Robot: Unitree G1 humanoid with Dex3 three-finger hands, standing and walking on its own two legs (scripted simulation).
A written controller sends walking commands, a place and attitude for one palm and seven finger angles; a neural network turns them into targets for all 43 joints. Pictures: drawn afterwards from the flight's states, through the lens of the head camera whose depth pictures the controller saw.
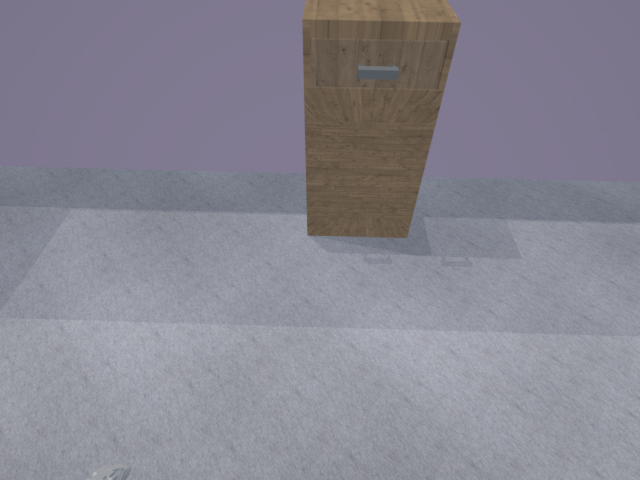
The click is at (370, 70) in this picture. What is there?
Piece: drawer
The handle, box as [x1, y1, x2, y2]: [357, 63, 398, 79]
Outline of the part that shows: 358,63 358,78 397,79 398,68 394,64 392,64 391,67 362,66 361,63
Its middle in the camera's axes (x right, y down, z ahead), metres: +0.17 -0.50 +1.15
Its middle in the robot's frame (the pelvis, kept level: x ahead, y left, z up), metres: +1.20 -0.10 -0.01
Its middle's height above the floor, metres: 0.76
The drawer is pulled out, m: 0.00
